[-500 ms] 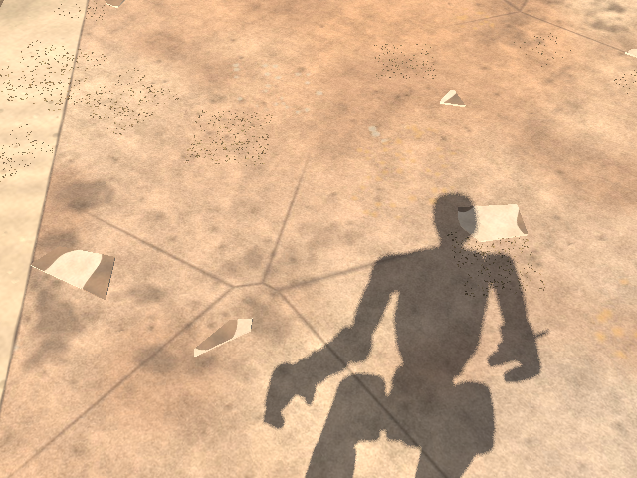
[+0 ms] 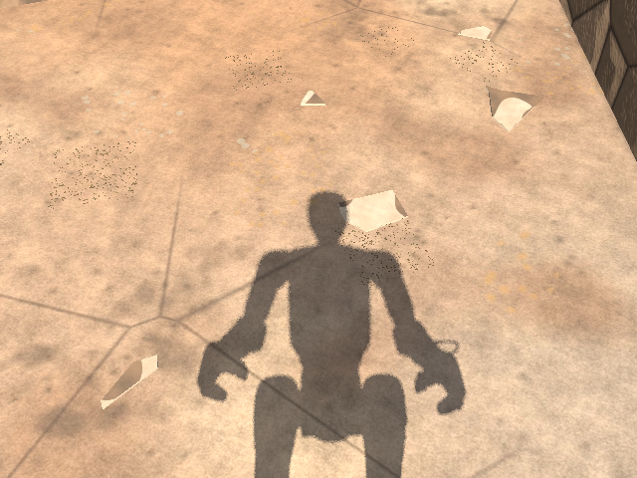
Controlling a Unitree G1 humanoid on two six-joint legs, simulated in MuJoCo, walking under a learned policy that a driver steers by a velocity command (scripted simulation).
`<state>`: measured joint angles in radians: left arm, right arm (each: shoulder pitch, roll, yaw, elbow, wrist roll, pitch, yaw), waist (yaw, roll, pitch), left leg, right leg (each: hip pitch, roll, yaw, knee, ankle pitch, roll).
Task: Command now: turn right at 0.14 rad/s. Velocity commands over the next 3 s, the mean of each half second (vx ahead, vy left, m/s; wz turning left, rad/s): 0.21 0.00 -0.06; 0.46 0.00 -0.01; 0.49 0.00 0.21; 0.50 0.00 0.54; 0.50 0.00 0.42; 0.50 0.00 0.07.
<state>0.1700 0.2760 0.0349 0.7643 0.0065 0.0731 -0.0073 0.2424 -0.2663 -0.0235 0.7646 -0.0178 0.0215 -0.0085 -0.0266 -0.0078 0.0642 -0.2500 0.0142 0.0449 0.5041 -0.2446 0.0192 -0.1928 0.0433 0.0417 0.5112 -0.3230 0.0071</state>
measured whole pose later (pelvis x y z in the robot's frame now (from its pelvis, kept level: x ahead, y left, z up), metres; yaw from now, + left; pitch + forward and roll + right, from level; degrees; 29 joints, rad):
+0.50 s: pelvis +0.07 +0.02 +0.01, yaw -1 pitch +0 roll -1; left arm 0.26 0.28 0.04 0.91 0.03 -0.02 -0.02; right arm 0.38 -0.27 -0.04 0.90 -0.03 -0.05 0.01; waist -0.01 -0.03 0.01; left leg -0.12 -0.04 0.05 0.38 -0.26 0.08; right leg -0.33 0.02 0.02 0.89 -0.36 -0.09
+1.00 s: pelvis +0.33 -0.02 +0.00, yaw +0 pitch -1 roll +0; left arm 0.20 0.25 0.04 0.93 0.02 -0.06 -0.01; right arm 0.32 -0.23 -0.03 0.98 -0.02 -0.06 0.01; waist -0.02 0.02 0.07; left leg -0.35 0.02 -0.02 1.16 -0.32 0.09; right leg -0.28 0.07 -0.11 0.45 -0.16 -0.11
